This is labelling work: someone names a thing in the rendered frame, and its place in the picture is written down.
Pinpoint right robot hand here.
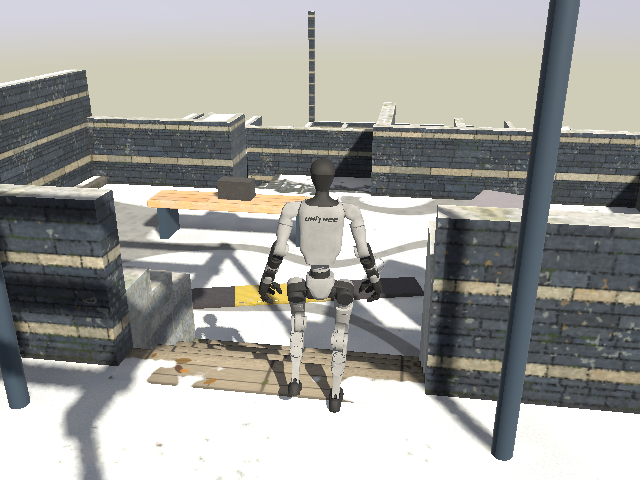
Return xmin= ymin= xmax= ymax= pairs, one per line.
xmin=359 ymin=279 xmax=383 ymax=302

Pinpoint robot left upper arm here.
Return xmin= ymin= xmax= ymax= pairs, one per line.
xmin=273 ymin=201 xmax=301 ymax=257

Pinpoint left robot thigh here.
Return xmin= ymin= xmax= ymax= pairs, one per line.
xmin=287 ymin=277 xmax=307 ymax=332

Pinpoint right robot forearm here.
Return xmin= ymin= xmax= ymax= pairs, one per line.
xmin=360 ymin=243 xmax=380 ymax=283

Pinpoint robot left shin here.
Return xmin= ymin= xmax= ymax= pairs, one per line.
xmin=290 ymin=315 xmax=304 ymax=384

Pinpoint left robot hand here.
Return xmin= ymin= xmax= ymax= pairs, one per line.
xmin=258 ymin=279 xmax=282 ymax=304

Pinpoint robot right upper arm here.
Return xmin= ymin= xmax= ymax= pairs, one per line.
xmin=342 ymin=202 xmax=370 ymax=258

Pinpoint left robot forearm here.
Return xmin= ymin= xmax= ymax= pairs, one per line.
xmin=261 ymin=241 xmax=283 ymax=284

